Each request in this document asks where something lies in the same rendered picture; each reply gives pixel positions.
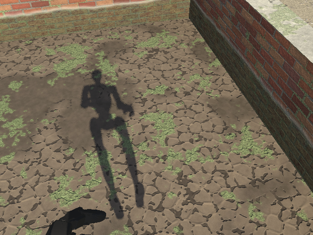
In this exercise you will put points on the robot left hand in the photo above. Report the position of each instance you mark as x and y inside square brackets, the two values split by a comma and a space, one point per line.
[75, 219]

